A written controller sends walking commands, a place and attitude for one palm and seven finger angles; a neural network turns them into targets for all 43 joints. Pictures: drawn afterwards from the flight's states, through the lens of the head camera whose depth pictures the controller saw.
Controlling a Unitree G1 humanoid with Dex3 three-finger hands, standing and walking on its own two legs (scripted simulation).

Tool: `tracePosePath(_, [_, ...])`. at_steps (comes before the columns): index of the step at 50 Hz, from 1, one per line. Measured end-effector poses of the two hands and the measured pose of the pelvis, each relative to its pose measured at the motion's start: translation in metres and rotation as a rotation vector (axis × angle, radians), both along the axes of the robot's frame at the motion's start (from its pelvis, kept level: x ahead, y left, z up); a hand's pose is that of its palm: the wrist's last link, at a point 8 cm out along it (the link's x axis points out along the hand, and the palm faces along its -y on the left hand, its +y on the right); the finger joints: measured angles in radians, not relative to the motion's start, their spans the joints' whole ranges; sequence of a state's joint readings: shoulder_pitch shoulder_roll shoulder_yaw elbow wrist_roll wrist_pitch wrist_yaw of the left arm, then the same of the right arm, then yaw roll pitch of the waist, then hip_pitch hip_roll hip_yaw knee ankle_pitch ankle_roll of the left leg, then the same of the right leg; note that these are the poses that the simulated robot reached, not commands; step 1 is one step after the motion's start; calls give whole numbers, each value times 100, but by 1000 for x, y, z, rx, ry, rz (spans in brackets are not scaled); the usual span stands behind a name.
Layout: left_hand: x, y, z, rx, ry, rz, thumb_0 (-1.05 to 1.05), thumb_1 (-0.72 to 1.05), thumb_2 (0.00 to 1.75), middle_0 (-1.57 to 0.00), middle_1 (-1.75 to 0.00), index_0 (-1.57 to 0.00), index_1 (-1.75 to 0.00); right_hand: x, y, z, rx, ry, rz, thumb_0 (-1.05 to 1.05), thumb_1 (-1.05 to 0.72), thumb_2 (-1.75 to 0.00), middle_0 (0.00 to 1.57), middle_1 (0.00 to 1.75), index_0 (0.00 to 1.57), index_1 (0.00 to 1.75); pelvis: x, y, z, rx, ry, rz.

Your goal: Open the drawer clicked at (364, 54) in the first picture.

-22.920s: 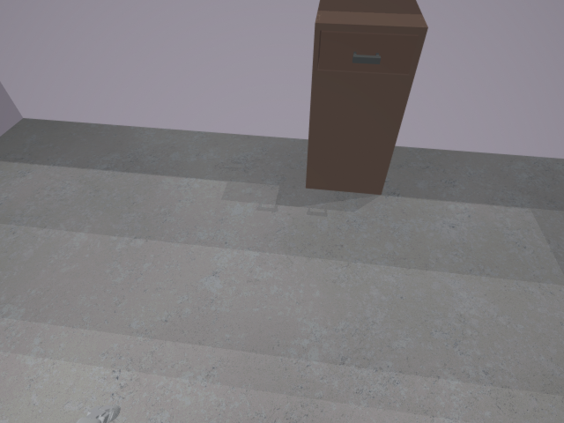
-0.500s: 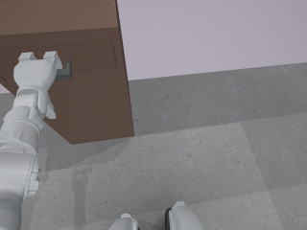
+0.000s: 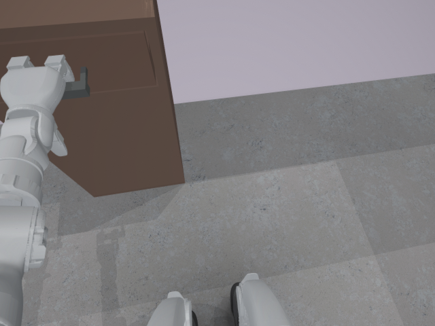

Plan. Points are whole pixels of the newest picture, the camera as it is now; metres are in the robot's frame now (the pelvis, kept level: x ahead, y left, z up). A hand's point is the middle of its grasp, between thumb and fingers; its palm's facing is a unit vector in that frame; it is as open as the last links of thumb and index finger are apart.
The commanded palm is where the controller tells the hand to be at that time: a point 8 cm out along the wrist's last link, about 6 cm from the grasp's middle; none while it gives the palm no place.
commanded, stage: lift the fingers back up to retry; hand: left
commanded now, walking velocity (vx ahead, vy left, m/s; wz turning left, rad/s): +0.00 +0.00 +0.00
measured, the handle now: (61, 82) +0.58 +0.27 +0.03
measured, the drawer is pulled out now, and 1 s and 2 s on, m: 0.00 0.00 0.00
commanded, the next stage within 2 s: re-aim the fingers above the handle in 0.82 s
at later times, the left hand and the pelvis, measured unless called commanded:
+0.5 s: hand (53, 89) +0.53 +0.25 +0.07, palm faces -0.01 -0.02 -1.00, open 13.9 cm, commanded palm +0.50 +0.25 +0.12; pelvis +0.03 +0.00 +0.03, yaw +0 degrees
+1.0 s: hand (43, 92) +0.51 +0.26 +0.08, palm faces -0.03 +0.00 -1.00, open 13.8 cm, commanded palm +0.49 +0.27 +0.14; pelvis +0.05 -0.01 +0.05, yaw +1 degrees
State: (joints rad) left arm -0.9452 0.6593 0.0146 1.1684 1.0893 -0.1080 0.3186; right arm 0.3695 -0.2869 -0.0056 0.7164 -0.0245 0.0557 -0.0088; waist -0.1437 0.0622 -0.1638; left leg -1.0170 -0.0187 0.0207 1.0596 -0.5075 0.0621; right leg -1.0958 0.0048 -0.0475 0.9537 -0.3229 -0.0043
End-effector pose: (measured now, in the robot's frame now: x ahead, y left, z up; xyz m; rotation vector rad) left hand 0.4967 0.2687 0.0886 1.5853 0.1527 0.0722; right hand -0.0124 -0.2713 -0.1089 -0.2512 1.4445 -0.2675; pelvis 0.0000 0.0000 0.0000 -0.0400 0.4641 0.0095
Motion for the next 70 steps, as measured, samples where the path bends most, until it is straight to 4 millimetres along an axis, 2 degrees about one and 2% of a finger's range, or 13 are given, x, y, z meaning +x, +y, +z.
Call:
tracePosePath(7, [-1, 0, 0, 5, 4, -3, 0, -48, 30, -22, -126, -29, -118, 4, -1, 1, -1, -8, -1, 1, -90, -90, 20, 30, 20, 30, 2, 0, 2, -2, -2, 2])
tracePosePath(15, [-1, -4, 6, -23, 30, -7, 0, -48, 30, -24, -121, -29, -117, 15, 3, 12, 12, -9, -7, 1, -90, -90, 20, 30, 20, 30, 14, 0, 16, -4, -25, 9])
tracePosePath(22, [6, -16, 25, -46, -18, -46, 0, -48, 30, -30, -120, -31, -119, 31, 3, 22, 19, -11, -4, 1, -90, -90, 20, 30, 20, 30, 29, -1, 28, -3, -52, 9])
tracePosePath(28, [11, -14, 43, -22, -40, -4, 0, -48, 30, -31, -120, -31, -120, 49, 1, 26, 34, -30, -7, 1, -90, -90, 20, 30, 20, 30, 39, -2, 37, 2, -72, 1])
tracePosePath(35, [4, -13, 58, -16, 5, 5, 0, -48, 30, -32, -120, -31, -120, 75, 0, 32, 43, -75, -3, 1, -90, -90, 20, 30, 20, 30, 48, -3, 48, 8, -109, 1])
tracePosePath(45, [-7, -16, 49, -23, 21, -43, 0, -49, 30, -32, -120, -31, -120, 101, -8, 38, 20, -130, 35, 1, -90, -90, 20, 30, 20, 30, 49, -8, 50, 16, -125, 8])
tracePosePath(51, [-7, -10, 50, -15, -26, -22, 0, -49, 30, -32, -120, -32, -120, 99, -12, 35, 13, -120, 45, 1, -90, -90, 20, 30, 20, 30, 46, -9, 47, 18, -114, 7])
tracePosePath(58, [-3, 2, 51, 11, 14, 37, 0, -48, 30, -32, -120, -31, -120, 84, -11, 34, 15, -93, 22, 1, -90, -90, 20, 30, 20, 30, 43, -8, 47, 16, -111, 6])
tracePosePath(63, [0, -9, 49, -11, 44, -19, 0, -48, 30, -32, -120, -32, -120, 69, -8, 37, 3, -71, 0, 1, -90, -90, 20, 30, 20, 30, 43, -6, 48, 13, -115, 8])
tracePosePath(67, [4, -21, 53, -47, 6, -78, 0, -48, 30, -32, -120, -32, -120, 59, -6, 38, 0, -54, -10, 1, -90, -90, 20, 30, 20, 30, 43, -3, 48, 13, -114, 1])
tracePosePath(70, [5, -24, 55, -48, -31, -80, 0, -48, 30, -32, -120, -32, -120, 54, -4, 36, 9, -47, -16, 1, -90, -90, 20, 30, 20, 30, 42, -2, 46, 13, -111, -6])
